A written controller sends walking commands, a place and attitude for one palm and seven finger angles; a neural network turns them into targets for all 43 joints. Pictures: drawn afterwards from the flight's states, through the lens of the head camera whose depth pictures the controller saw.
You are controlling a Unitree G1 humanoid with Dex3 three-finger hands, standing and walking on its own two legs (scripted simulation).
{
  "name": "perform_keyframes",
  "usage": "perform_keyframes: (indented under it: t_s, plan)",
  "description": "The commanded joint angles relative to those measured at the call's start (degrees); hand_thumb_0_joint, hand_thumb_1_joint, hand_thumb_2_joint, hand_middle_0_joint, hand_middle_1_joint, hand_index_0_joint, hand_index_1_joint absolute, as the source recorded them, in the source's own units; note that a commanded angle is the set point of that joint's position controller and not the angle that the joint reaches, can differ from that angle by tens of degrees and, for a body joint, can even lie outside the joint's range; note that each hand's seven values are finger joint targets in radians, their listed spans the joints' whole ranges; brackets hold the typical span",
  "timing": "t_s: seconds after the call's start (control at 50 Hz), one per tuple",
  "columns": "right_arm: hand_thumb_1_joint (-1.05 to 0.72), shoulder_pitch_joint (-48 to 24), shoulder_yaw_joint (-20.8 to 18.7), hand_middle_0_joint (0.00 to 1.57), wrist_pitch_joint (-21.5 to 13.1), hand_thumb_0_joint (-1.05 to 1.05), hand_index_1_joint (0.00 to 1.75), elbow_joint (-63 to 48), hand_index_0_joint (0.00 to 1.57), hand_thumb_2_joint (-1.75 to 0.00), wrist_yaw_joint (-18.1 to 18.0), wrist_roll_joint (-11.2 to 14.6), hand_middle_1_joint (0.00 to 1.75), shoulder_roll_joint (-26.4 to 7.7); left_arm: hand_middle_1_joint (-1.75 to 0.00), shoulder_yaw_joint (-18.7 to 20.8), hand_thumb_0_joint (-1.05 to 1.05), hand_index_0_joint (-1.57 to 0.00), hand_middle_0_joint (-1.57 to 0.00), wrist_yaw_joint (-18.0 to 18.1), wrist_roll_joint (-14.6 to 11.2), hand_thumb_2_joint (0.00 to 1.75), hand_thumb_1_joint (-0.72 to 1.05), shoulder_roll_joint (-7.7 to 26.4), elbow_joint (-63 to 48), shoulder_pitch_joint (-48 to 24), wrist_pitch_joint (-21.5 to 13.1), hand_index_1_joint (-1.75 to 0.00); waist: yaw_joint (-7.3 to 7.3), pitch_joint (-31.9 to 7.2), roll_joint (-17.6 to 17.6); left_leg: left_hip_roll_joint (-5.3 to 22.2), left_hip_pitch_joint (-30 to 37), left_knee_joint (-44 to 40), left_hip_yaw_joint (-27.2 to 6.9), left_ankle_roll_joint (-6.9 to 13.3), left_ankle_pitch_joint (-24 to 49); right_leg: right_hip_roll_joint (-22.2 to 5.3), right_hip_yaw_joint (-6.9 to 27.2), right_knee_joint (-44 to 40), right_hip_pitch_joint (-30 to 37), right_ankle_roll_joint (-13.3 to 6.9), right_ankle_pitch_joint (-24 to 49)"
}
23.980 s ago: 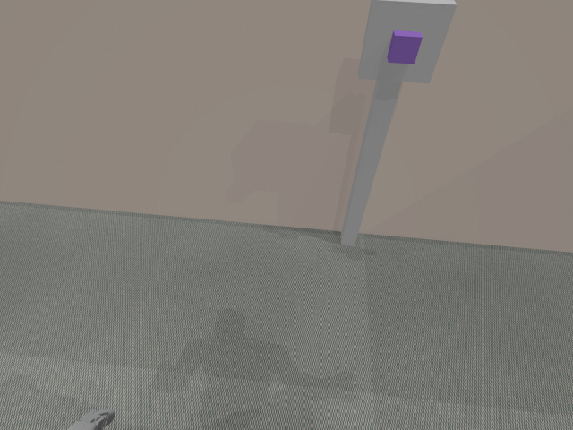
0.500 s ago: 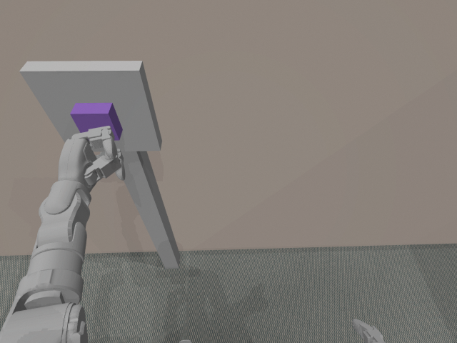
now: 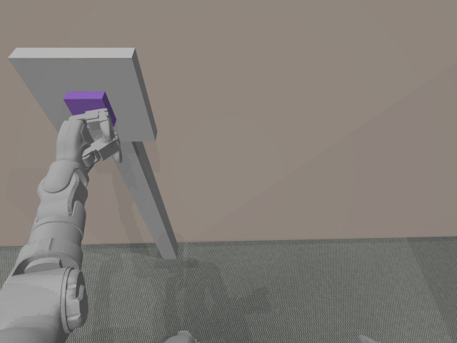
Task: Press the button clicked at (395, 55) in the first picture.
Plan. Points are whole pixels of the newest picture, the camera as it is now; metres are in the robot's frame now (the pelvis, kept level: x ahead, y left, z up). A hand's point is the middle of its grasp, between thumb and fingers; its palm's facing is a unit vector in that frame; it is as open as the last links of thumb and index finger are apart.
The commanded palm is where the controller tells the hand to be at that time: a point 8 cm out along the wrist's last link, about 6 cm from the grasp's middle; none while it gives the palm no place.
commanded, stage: press the button with the knuckle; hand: left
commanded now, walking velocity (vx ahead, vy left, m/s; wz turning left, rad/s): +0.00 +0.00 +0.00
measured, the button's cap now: (92, 106) +0.49 +0.25 +0.14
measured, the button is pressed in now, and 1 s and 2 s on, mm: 9 0 0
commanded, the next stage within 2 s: hold the button down briefly in 0.20 s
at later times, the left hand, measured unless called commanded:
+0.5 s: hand (114, 140) +0.44 +0.21 +0.11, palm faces +0.04 -1.00 -0.03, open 3.0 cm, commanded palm +0.44 +0.25 +0.12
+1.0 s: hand (114, 147) +0.42 +0.21 +0.11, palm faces +0.04 -1.00 -0.02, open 3.0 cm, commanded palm +0.39 +0.25 +0.12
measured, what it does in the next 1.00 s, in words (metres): stands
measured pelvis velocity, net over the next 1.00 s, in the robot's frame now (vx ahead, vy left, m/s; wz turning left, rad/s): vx -0.02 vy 0.01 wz -0.01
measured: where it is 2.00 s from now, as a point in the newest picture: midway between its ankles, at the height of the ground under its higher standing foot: outside the picture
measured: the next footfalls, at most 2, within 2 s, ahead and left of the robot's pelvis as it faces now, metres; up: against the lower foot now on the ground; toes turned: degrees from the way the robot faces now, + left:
none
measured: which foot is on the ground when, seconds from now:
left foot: down 0.00-1.00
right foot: down 0.00-1.00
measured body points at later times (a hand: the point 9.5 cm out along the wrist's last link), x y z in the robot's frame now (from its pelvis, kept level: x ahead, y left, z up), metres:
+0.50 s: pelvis -0.02 +0.00 -0.01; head +0.04 +0.01 +0.44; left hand +0.43 +0.26 +0.11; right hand +0.03 -0.27 -0.12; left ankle +0.06 +0.12 -0.71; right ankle -0.02 -0.10 -0.71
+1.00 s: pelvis -0.02 +0.01 -0.01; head +0.03 +0.01 +0.44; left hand +0.41 +0.26 +0.11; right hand +0.05 -0.25 -0.12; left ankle +0.06 +0.12 -0.71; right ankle -0.02 -0.10 -0.71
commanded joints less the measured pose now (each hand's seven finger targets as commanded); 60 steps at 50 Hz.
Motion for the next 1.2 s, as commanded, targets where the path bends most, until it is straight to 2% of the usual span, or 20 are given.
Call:
perform_keyframes:
  t_s: [0.0,0.04,0.06,0.1,0.22,0.28,0.4,0.46,0.5,0.6,0.64,0.72,0.76,0.8,0.86,0.9,1.02,1.04,1.14,1.18]
  plan:
    - [-0.90,3.0,-2.9,0.20,-1.8,0.00,0.30,-4.7,0.20,-0.90,-1.2,-0.2,0.30,-8.8,-1.50,1.3,0.00,-1.30,-1.30,0.6,-1.1,0.90,0.90,14.6,-9.9,-36.0,-4.5,-1.50,-4.38,-16.7,0.0,-2.2,17.2,-3.0,-3.1,2.8,2.0,0.5,5.4,-8.4,-6.2,1.8,9.8]
    - [-0.90,3.3,-2.9,0.20,-1.8,0.00,0.30,-4.6,0.20,-0.90,-1.2,-0.2,0.30,-9.0,-1.50,2.6,0.00,-1.30,-1.30,0.4,-0.8,0.90,0.90,16.5,-7.7,-35.5,-4.8,-1.50,-3.93,-17.7,0.5,-2.1,16.8,-2.8,-3.1,2.7,1.8,0.5,5.6,-8.2,-6.1,1.8,9.5]
    - [-0.90,3.2,-2.7,0.20,-1.8,0.00,0.30,-4.6,0.20,-0.90,-1.1,-0.1,0.30,-8.8,-1.50,0.6,0.00,-1.30,-1.30,0.2,-0.7,0.90,0.90,14.8,-8.1,-37.3,-5.0,-1.50,-4.53,-17.5,2.9,-2.2,17.3,-2.9,-3.1,2.6,1.4,0.5,5.4,-8.0,-7.4,1.7,8.8]
    - [-0.90,3.9,-2.9,0.20,-2.0,0.00,0.30,-4.3,0.20,-0.90,-1.1,-0.2,0.30,-8.9,-1.50,0.5,0.00,-1.30,-1.30,0.2,-0.9,0.90,0.90,14.4,-6.9,-38.6,-5.3,-1.50,-5.10,-17.6,0.7,-2.1,17.0,-2.4,-3.4,2.7,1.0,0.7,5.4,-8.1,-7.7,1.8,8.4]
    - [-0.90,4.7,-3.0,0.20,-2.6,0.00,0.30,-3.4,0.20,-0.90,-1.2,-0.1,0.30,-9.2,-1.50,0.2,0.00,-1.30,-1.30,0.6,-0.8,0.90,0.90,15.0,-5.8,-42.4,-6.0,-1.50,-5.83,-19.2,2.5,-1.8,17.1,-2.1,-3.7,2.6,-1.0,0.8,5.5,-7.8,-9.7,1.9,6.0]
    - [-0.90,5.0,-2.7,0.20,-3.0,0.00,0.30,-2.7,0.20,-0.90,-1.4,0.0,0.30,-9.5,-1.50,-0.4,0.00,-1.30,-1.30,0.8,-0.9,0.90,0.90,15.4,-4.7,-43.8,-5.9,-1.50,-6.46,-17.3,1.9,-1.6,15.4,-2.5,-4.0,2.7,-3.7,0.7,5.6,-8.2,-10.5,2.0,3.5]
    - [-0.90,5.6,-2.8,0.20,-4.0,0.00,0.30,-2.5,0.20,-0.90,-1.4,-0.2,0.30,-9.5,-1.50,-0.6,0.00,-1.30,-1.30,1.2,-0.7,0.90,0.90,15.2,-5.2,-45.4,-6.8,-1.50,-6.36,-19.2,3.1,-1.6,15.9,-2.6,-4.4,2.5,-4.8,0.9,5.3,-7.5,-10.8,1.7,2.4]
    - [-0.90,5.5,-2.6,0.20,-4.5,0.00,0.30,-2.5,0.20,-0.90,-1.5,0.0,0.30,-9.6,-1.50,-1.3,0.00,-1.30,-1.30,1.3,-0.9,0.90,0.90,14.5,-3.9,-44.8,-6.4,-1.50,-6.65,-17.2,2.3,-1.6,14.6,-3.0,-4.2,2.6,-7.0,0.9,5.5,-8.0,-11.6,2.0,0.7]
    - [-0.90,5.8,-2.5,0.20,-4.6,0.00,0.30,-2.3,0.20,-0.90,-1.5,-0.1,0.30,-9.9,-1.50,0.2,0.00,-1.30,-1.30,1.6,-0.6,0.90,0.90,17.1,-4.0,-45.2,-6.7,-1.50,-6.45,-18.1,2.5,-1.6,14.0,-2.8,-4.4,2.6,-7.1,0.8,5.7,-7.8,-11.0,1.9,0.3]
    - [-0.90,5.9,-2.6,0.20,-5.0,0.00,0.30,-2.6,0.20,-0.90,-1.4,-0.2,0.30,-9.7,-1.50,-0.5,0.00,-1.30,-1.30,1.6,-0.5,0.90,0.90,15.4,-3.2,-44.7,-6.4,-1.50,-6.53,-17.8,2.4,-1.5,14.1,-3.0,-4.6,2.5,-7.8,1.0,5.3,-7.4,-11.8,1.8,0.1]
    - [-0.90,6.0,-2.6,0.20,-5.0,0.00,0.30,-2.8,0.20,-0.90,-1.4,-0.2,0.30,-9.8,-1.50,1.2,0.00,-1.30,-1.30,1.5,-0.4,0.90,0.90,17.5,-2.6,-43.5,-6.3,-1.50,-5.70,-17.9,2.6,-1.6,13.2,-3.0,-4.4,2.4,-7.9,0.8,5.4,-7.4,-11.0,1.7,-0.3]
    - [-0.90,5.6,-2.8,0.20,-5.1,0.00,0.30,-3.6,0.20,-0.90,-0.9,-0.5,0.30,-9.4,-1.50,-0.3,0.00,-1.30,-1.30,1.5,-0.2,0.90,0.90,14.3,-4.3,-42.1,-6.4,-1.50,-5.12,-18.6,4.5,-1.6,15.4,-3.3,-4.9,2.1,-7.7,1.0,4.5,-6.7,-12.4,1.4,0.1]
    - [-0.90,5.7,-3.1,0.20,-5.0,0.00,0.30,-4.0,0.20,-0.90,-0.8,-0.6,0.30,-9.5,-1.50,1.1,0.00,-1.30,-1.30,1.8,-0.1,0.90,0.90,15.2,-5.7,-40.1,-6.4,-1.50,-4.36,-19.8,3.9,-1.6,16.3,-3.2,-4.9,2.2,-6.1,1.0,4.3,-6.6,-11.4,1.3,1.3]
    - [-0.90,5.4,-3.2,0.20,-5.0,0.00,0.30,-4.8,0.20,-0.90,-0.5,-0.7,0.30,-9.2,-1.50,0.7,0.00,-1.30,-1.30,1.8,-0.4,0.90,0.90,13.1,-7.4,-37.1,-6.5,-1.50,-3.60,-20.6,2.6,-1.6,17.4,-3.3,-5.0,2.2,-4.0,1.3,3.7,-6.3,-10.4,1.1,2.8]
    - [-0.90,4.3,-3.2,0.20,-4.6,0.00,0.30,-5.4,0.20,-0.90,-0.4,-0.4,0.30,-8.9,-1.50,-1.0,0.00,-1.30,-1.30,1.8,-0.6,0.90,0.90,10.9,-9.6,-34.9,-6.0,-1.50,-3.37,-18.4,3.0,-1.6,17.6,-4.0,-4.9,2.1,-4.9,1.4,3.3,-6.6,-11.0,1.1,2.4]
    - [-0.90,3.7,-3.3,0.20,-4.6,0.00,0.30,-6.0,0.20,-0.90,-0.4,-0.4,0.30,-8.9,-1.50,0.0,0.00,-1.30,-1.30,2.2,-0.6,0.90,0.90,11.8,-12.4,-32.6,-6.1,-1.50,-2.41,-19.5,3.2,-1.7,18.4,-4.1,-4.9,2.2,-3.9,1.4,3.5,-6.6,-9.6,0.9,3.0]
    - [-0.90,1.2,-3.0,0.20,-4.5,0.00,0.30,-7.8,0.20,-0.90,-0.2,0.0,0.30,-8.3,-1.50,-1.0,0.00,-1.30,-1.30,2.7,-1.6,0.90,0.90,8.7,-17.6,-23.2,-4.3,-1.50,-0.90,-17.4,1.7,-1.8,18.9,-5.0,-4.0,2.2,-1.3,1.4,3.3,-7.5,-7.2,0.9,5.7]
    - [-0.90,1.1,-3.2,0.20,-4.4,0.00,0.30,-7.9,0.20,-0.90,-0.2,-0.1,0.30,-8.4,-1.50,0.9,0.00,-1.30,-1.30,2.8,-1.6,0.90,0.90,10.7,-19.0,-21.4,-4.1,-1.50,-0.18,-18.1,1.5,-1.8,19.1,-5.0,-4.0,2.1,-0.2,1.3,3.3,-7.4,-6.0,0.9,6.6]
    - [-0.90,-0.7,-3.0,0.20,-3.9,0.00,0.30,-10.2,0.20,-0.90,0.0,-0.2,0.30,-7.9,-1.50,3.9,0.00,-1.30,-1.30,3.1,-2.2,0.90,0.90,12.0,-24.4,-9.9,-1.9,-1.50,2.21,-18.5,0.0,-2.2,18.8,-5.2,-2.7,2.2,5.2,1.1,3.7,-7.3,-0.6,1.0,13.4]
    - [-0.90,-1.7,-2.9,0.20,-3.9,0.00,0.30,-11.3,0.20,-0.90,0.2,-0.1,0.30,-7.4,-1.50,2.7,0.00,-1.30,-1.30,2.8,-2.6,0.90,0.90,9.8,-29.0,-6.6,-1.1,-1.50,2.44,-19.0,0.3,-2.4,19.6,-5.1,-1.9,2.3,7.8,1.0,3.8,-7.2,1.0,1.2,17.1]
